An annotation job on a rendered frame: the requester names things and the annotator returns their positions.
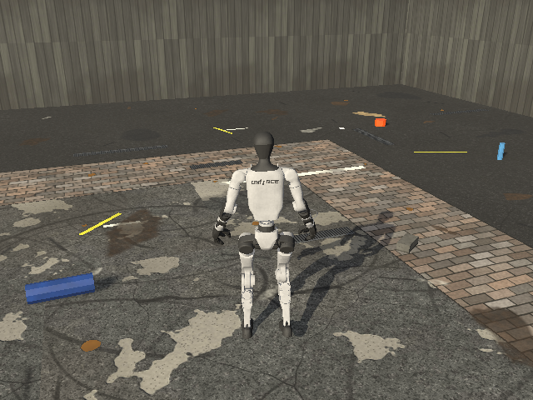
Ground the robot head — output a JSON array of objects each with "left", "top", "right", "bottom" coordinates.
[{"left": 251, "top": 132, "right": 279, "bottom": 172}]

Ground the right robot upper arm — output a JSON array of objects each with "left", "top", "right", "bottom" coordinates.
[{"left": 281, "top": 167, "right": 306, "bottom": 212}]

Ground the left robot hand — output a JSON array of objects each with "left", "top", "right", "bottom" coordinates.
[{"left": 212, "top": 226, "right": 231, "bottom": 245}]

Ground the robot right shin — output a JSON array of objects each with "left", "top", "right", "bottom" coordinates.
[{"left": 277, "top": 268, "right": 291, "bottom": 327}]

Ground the right robot hand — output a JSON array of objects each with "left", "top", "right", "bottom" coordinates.
[{"left": 298, "top": 222, "right": 317, "bottom": 241}]

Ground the left robot upper arm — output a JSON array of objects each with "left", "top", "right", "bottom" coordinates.
[{"left": 224, "top": 168, "right": 247, "bottom": 214}]

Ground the right robot forearm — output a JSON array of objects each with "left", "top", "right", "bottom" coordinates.
[{"left": 298, "top": 198, "right": 314, "bottom": 228}]

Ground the left robot forearm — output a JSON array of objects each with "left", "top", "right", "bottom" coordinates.
[{"left": 215, "top": 201, "right": 231, "bottom": 231}]

